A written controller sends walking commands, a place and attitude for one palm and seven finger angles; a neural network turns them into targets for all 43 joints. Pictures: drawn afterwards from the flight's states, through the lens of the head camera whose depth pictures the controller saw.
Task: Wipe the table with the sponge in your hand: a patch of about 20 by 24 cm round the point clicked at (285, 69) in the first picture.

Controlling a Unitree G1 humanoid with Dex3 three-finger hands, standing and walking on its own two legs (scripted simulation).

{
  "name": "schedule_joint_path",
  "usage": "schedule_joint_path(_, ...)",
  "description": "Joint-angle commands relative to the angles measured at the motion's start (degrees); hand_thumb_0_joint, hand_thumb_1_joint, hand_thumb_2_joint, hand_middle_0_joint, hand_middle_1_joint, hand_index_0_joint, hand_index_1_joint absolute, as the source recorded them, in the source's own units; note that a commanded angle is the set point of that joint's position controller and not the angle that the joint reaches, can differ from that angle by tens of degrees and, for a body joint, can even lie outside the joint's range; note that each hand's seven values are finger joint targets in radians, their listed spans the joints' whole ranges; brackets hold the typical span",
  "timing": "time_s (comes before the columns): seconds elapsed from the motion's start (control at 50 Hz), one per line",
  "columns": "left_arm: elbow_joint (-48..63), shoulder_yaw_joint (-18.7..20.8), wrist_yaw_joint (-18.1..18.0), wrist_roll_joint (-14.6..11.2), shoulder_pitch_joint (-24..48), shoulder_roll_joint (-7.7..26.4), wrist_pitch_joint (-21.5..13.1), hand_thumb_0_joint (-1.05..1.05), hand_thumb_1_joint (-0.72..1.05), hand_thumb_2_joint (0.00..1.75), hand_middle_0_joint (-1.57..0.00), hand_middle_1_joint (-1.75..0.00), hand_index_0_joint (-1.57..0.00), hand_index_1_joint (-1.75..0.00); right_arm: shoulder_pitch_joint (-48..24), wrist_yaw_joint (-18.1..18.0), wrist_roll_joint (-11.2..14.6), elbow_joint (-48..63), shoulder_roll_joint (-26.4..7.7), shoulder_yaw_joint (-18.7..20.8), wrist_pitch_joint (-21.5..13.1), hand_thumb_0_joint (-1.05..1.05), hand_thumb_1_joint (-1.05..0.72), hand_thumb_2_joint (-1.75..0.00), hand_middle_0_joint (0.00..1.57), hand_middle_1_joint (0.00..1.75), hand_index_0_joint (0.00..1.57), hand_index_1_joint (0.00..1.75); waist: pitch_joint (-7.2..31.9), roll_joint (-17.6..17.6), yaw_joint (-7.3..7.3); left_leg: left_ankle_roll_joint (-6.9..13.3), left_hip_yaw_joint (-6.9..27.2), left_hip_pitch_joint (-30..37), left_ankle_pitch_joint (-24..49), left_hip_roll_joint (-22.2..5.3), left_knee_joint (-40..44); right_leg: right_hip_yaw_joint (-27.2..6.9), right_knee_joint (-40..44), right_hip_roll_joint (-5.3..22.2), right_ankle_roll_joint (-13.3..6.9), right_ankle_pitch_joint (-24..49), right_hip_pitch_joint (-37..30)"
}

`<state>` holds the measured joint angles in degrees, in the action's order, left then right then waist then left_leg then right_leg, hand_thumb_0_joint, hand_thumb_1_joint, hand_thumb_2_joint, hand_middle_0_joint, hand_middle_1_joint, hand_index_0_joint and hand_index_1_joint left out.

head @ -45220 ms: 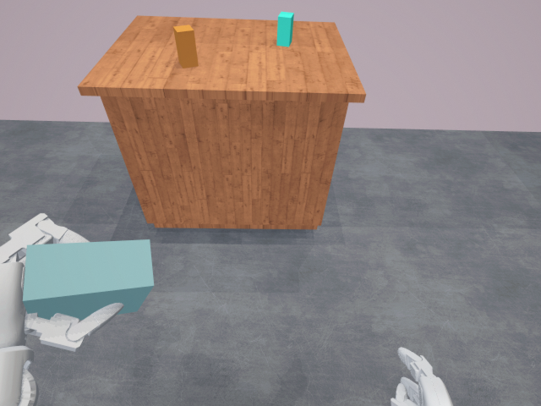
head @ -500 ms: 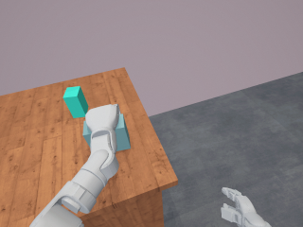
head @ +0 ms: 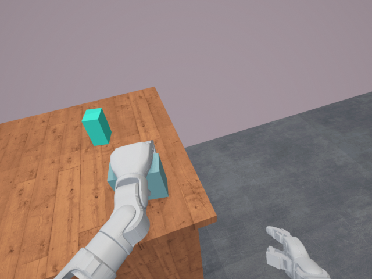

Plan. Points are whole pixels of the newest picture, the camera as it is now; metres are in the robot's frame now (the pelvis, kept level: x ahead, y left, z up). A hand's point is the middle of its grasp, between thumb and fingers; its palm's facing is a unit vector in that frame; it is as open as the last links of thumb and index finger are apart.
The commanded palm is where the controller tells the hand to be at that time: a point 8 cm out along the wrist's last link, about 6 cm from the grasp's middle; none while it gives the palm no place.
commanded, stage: wipe back along the third lane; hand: left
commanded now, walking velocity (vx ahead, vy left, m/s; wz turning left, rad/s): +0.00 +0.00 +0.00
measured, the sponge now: (142, 183) +0.33 +0.16 +0.04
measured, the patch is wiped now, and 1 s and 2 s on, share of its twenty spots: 1.00 1.00 1.00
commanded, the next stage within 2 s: slide back across to the middle lane in 0.32 s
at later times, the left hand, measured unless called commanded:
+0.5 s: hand (147, 187) +0.29 +0.12 +0.08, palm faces +0.11 -0.18 -0.98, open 9.5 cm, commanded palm +0.23 +0.14 +0.12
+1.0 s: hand (119, 194) +0.26 +0.18 +0.09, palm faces +0.09 -0.23 -0.97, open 9.5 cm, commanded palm +0.22 +0.19 +0.14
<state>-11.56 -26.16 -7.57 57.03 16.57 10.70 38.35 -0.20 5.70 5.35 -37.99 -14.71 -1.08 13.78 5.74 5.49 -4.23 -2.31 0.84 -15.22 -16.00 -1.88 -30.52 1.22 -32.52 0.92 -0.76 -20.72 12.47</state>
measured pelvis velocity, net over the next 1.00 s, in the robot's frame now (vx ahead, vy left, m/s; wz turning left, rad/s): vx -0.01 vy -0.02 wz -0.04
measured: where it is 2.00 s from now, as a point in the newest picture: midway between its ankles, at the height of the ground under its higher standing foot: outside the picture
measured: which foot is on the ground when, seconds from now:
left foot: down 0.00-1.00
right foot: down 0.00-1.00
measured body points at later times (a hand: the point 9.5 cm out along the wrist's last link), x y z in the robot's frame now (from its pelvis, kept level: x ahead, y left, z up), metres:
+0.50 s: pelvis -0.01 -0.01 +0.00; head -0.05 -0.07 +0.45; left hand +0.28 +0.13 +0.14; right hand +0.23 -0.22 -0.08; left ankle +0.00 +0.15 -0.73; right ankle -0.04 -0.11 -0.73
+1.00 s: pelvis -0.01 -0.02 +0.00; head -0.04 -0.07 +0.45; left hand +0.25 +0.18 +0.14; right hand +0.22 -0.24 -0.08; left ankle +0.00 +0.15 -0.73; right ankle -0.04 -0.11 -0.73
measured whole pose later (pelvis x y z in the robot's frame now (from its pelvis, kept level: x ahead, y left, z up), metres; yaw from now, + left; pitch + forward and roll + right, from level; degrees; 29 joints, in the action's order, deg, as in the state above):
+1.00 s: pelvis -0.01 -0.02 +0.00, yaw -2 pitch -2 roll +1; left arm 10.0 -14.7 -5.3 50.4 -3.9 18.7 31.8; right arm 1.2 1.3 4.5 -36.1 -15.8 -1.0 10.8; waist 3.1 6.3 -4.3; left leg -2.1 -0.5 -10.8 -14.8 -3.8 -27.6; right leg -0.3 -30.9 -1.1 -2.2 -19.5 9.5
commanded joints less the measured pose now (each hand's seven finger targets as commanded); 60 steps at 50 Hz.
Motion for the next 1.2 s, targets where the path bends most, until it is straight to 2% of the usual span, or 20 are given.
schedule_joint_path(0.0, 4.69, 1.00, 1.21, -3.59, 5.67, -1.25, -1.13, 0.00, 0.10, 1.30, -1.20, -1.60, -1.20, -1.60, -14.19, -0.19, 0.26, 9.74, -5.35, 2.14, -3.04, 0.00, -0.90, -0.90, 0.20, 0.30, 0.20, 0.30, 5.65, -11.50, 0.05, 4.03, -3.19, 3.80, 13.05, 2.74, 2.35, 1.85, 4.81, -2.75, -2.51, 20.41, -1.01)
schedule_joint_path(0.04, 5.57, 1.00, 1.01, -3.75, 5.26, -1.06, -1.49, 0.00, 0.10, 1.30, -1.20, -1.60, -1.20, -1.60, -14.51, -0.39, 0.32, 9.82, -5.24, 2.13, -3.15, 0.00, -0.90, -0.90, 0.20, 0.30, 0.20, 0.30, 5.42, -11.08, -0.03, 4.09, -3.37, 4.01, 12.41, 2.83, 2.41, 1.32, 5.37, -2.63, -2.43, 19.58, -0.84)
schedule_joint_path(0.06, 6.11, -0.45, 1.14, -4.11, 5.57, -3.01, -1.72, 0.00, 0.10, 1.30, -1.20, -1.60, -1.20, -1.60, -14.41, -0.24, 0.48, 10.23, -4.90, 2.29, -3.16, 0.00, -0.90, -0.90, 0.20, 0.30, 0.20, 0.30, 5.85, -11.93, 0.47, 4.11, -3.29, 3.96, 12.67, 2.72, 2.61, 1.77, 5.14, -2.65, -2.41, 19.56, -1.27)
schedule_joint_path(0.16, 10.07, 0.44, 0.72, -4.78, -2.63, -2.40, -2.46, 0.00, 0.10, 1.30, -1.20, -1.60, -1.20, -1.60, -14.70, 0.48, 0.32, 11.13, -4.91, 2.61, -3.13, 0.00, -0.90, -0.90, 0.20, 0.30, 0.20, 0.30, 6.64, -11.86, -0.67, 4.10, -3.33, 4.04, 14.30, 2.87, 2.06, 1.03, 4.95, -2.65, -2.46, 22.94, -3.21)
schedule_joint_path(0.22, 10.75, -0.08, 0.61, -4.58, -1.96, -1.97, -3.00, 0.00, 0.10, 1.30, -1.20, -1.60, -1.20, -1.60, -14.92, 0.20, 0.34, 10.82, -4.91, 2.42, -3.07, 0.00, -0.90, -0.90, 0.20, 0.30, 0.20, 0.30, 3.05, -12.39, -0.25, 4.20, -3.42, 3.86, 11.47, 2.64, 2.46, 0.59, 6.20, -2.68, -2.13, 18.26, -0.53)
schedule_joint_path(0.36, 13.23, 0.13, 0.20, -4.93, -6.07, -1.87, -4.65, 0.00, 0.10, 1.30, -1.20, -1.60, -1.20, -1.60, -14.61, 0.02, 0.21, 11.25, -4.62, 2.67, -3.40, 0.00, -0.90, -0.90, 0.20, 0.30, 0.20, 0.30, 4.04, -12.04, -0.53, 4.32, -3.60, 4.51, 12.09, 2.73, 2.14, -0.43, 6.41, -2.62, -2.17, 18.83, -1.22)
schedule_joint_path(0.4, 12.57, 2.04, -0.15, -4.91, -5.76, 0.13, -4.98, 0.00, 0.10, 1.30, -1.20, -1.60, -1.20, -1.60, -14.69, -0.37, 0.13, 10.76, -4.88, 2.53, -3.33, 0.00, -0.90, -0.90, 0.20, 0.30, 0.20, 0.30, 2.59, -12.25, -0.63, 4.29, -3.63, 4.15, 10.89, 2.81, 2.16, -1.21, 6.99, -2.65, -1.99, 17.43, -0.35)
schedule_joint_path(0.46, 16.36, 5.55, -0.54, -4.98, -5.37, 3.73, -5.44, 0.00, 0.10, 1.30, -1.20, -1.60, -1.20, -1.60, -14.35, -0.82, -0.09, 11.22, -4.83, 2.70, -3.51, 0.00, -0.90, -0.90, 0.20, 0.30, 0.20, 0.30, 5.19, -12.03, -1.02, 4.40, -3.54, 5.00, 12.98, 2.87, 2.12, -1.86, 6.63, -2.50, -2.11, 20.59, -2.65)
schedule_joint_path(0.54, 18.34, 9.05, -0.54, -5.64, -8.83, 7.36, -5.31, 0.00, 0.10, 1.30, -1.20, -1.60, -1.20, -1.60, -14.49, -1.81, -0.21, 11.71, -4.87, 1.97, -3.48, 0.00, -0.90, -0.90, 0.20, 0.30, 0.20, 0.30, 3.30, -11.70, -1.46, 4.38, -3.53, 4.80, 13.23, 2.97, 2.45, -2.88, 7.41, -2.54, -1.85, 20.95, -2.67)
schedule_joint_path(0.56, 19.14, 9.30, -0.34, -5.62, -7.36, 7.70, -5.39, 0.00, 0.10, 1.30, -1.20, -1.60, -1.20, -1.60, -14.15, -2.07, -0.06, 11.78, -4.93, 2.05, -3.41, 0.00, -0.90, -0.90, 0.20, 0.30, 0.20, 0.30, 3.08, -10.81, -0.86, 4.27, -3.50, 5.04, 12.92, 2.78, 2.75, -3.06, 7.76, -2.50, -1.93, 19.18, -2.19)
schedule_joint_path(0.62, 20.74, 10.55, -0.16, -5.61, -8.12, 9.17, -5.40, 0.00, 0.10, 1.30, -1.20, -1.60, -1.20, -1.60, -14.19, -2.75, -0.36, 12.02, -5.02, 1.74, -3.78, 0.00, -0.90, -0.90, 0.20, 0.30, 0.20, 0.30, 2.91, -8.95, -1.42, 4.44, -3.32, 5.55, 12.96, 2.97, 2.94, -3.15, 7.83, -2.64, -2.08, 18.98, -2.24)
schedule_joint_path(0.76, 27.27, 14.26, 0.62, -5.82, -10.09, 13.47, -5.77, 0.00, 0.10, 1.30, -1.20, -1.60, -1.20, -1.60, -13.40, -3.59, -0.54, 12.75, -5.17, 1.89, -4.61, 0.00, -0.90, -0.90, 0.20, 0.30, 0.20, 0.30, 5.17, -7.91, -1.45, 4.44, -3.13, 7.01, 14.94, 3.02, 3.26, -3.92, 7.65, -2.69, -2.19, 21.55, -4.17)
schedule_joint_path(0.86, 27.21, 17.09, 1.00, -5.76, -11.76, 16.10, -6.02, 0.00, 0.10, 1.30, -1.20, -1.60, -1.20, -1.60, -12.86, -4.48, -0.63, 12.42, -5.40, 1.87, -5.76, 0.00, -0.90, -0.90, 0.20, 0.30, 0.20, 0.30, 4.02, -8.64, -1.50, 4.63, -2.98, 7.18, 14.75, 3.19, 3.44, -4.85, 8.25, -2.73, -2.04, 21.90, -4.05)
schedule_joint_path(0.9, 27.33, 16.15, 1.29, -5.84, -13.99, 14.80, -6.15, 0.00, 0.10, 1.30, -1.20, -1.60, -1.20, -1.60, -13.27, -4.57, -0.58, 12.61, -5.34, 1.66, -6.21, 0.00, -0.90, -0.90, 0.20, 0.30, 0.20, 0.30, 3.41, -8.62, -1.68, 4.66, -2.92, 6.99, 14.72, 3.21, 3.49, -4.20, 8.08, -2.72, -1.89, 21.69, -3.74)
schedule_joint_path(0.96, 28.05, 18.34, 1.52, -5.38, -14.47, 17.26, -6.40, 0.00, 0.10, 1.30, -1.20, -1.60, -1.20, -1.60, -12.70, -4.66, -0.66, 12.34, -5.73, 1.92, -6.80, 0.00, -0.90, -0.90, 0.20, 0.30, 0.20, 0.30, 4.27, -8.27, -1.71, 4.59, -2.74, 7.26, 15.19, 3.20, 3.54, -4.63, 7.90, -2.75, -2.04, 22.33, -4.30)
schedule_joint_path(1.04, 29.30, 17.71, 1.99, -5.61, -17.64, 16.25, -6.89, 0.00, 0.10, 1.30, -1.20, -1.60, -1.20, -1.60, -12.68, -4.68, -0.74, 12.57, -5.58, 1.83, -7.56, 0.00, -0.90, -0.90, 0.20, 0.30, 0.20, 0.30, 3.98, -8.08, -1.85, 4.75, -2.74, 7.04, 15.68, 3.30, 3.24, -3.83, 7.48, -2.58, -1.81, 24.23, -4.44)
schedule_joint_path(1.06, 29.66, 20.05, 1.99, -5.20, -18.27, 18.88, -7.00, 0.00, 0.10, 1.30, -1.20, -1.60, -1.20, -1.60, -12.11, -4.75, -0.87, 12.53, -5.99, 2.08, -7.70, 0.00, -0.90, -0.90, 0.20, 0.30, 0.20, 0.30, 4.51, -8.52, -2.11, 4.70, -2.46, 7.25, 15.91, 3.45, 3.27, -4.78, 7.52, -2.73, -2.01, 24.59, -4.97)
schedule_joint_path(1.12, 30.01, 19.91, 2.12, -5.43, -20.18, 18.25, -7.34, 0.00, 0.10, 1.30, -1.20, -1.60, -1.20, -1.60, -12.20, -4.93, -0.82, 12.74, -5.73, 1.84, -8.14, 0.00, -0.90, -0.90, 0.20, 0.30, 0.20, 0.30, 3.89, -8.61, -2.11, 4.76, -2.70, 6.83, 16.06, 3.43, 2.92, -4.07, 7.16, -2.51, -1.72, 25.52, -4.72)
schedule_joint_path(1.16, 30.12, 20.42, 2.35, -4.64, -16.74, 19.53, -7.22, 0.00, 0.10, 1.30, -1.20, -1.60, -1.20, -1.60, -11.84, -5.09, -0.96, 12.28, -6.23, 1.94, -8.11, 0.00, -0.90, -0.90, 0.20, 0.30, 0.20, 0.30, 3.47, -8.08, -1.43, 4.57, -2.53, 7.10, 15.51, 3.30, 3.46, -4.64, 7.69, -2.63, -1.93, 23.74, -4.00)
schedule_joint_path(1.18, 29.86, 18.36, 2.45, -4.50, -15.05, 17.44, -7.20, 0.00, 0.10, 1.30, -1.20, -1.60, -1.20, -1.60, -12.11, -5.18, -0.87, 12.41, -5.89, 1.83, -8.27, 0.00, -0.90, -0.90, 0.20, 0.30, 0.20, 0.30, 3.44, -7.12, -1.23, 4.70, -2.67, 6.96, 15.16, 3.22, 3.51, -3.48, 7.45, -2.52, -1.84, 22.73, -3.51)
